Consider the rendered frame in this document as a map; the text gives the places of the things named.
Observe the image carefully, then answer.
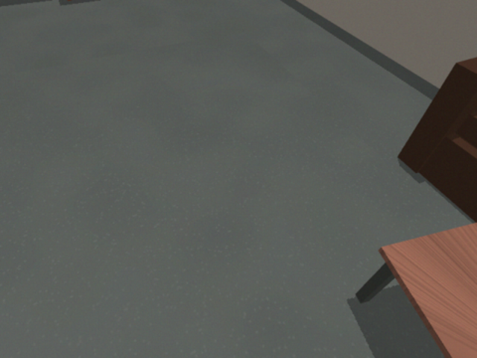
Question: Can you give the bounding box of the sofa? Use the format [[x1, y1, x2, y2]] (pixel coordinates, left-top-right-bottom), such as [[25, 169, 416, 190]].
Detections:
[[398, 57, 477, 222]]

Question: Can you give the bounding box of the coffee table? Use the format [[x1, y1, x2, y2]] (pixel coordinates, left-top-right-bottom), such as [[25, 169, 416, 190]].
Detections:
[[356, 222, 477, 358]]

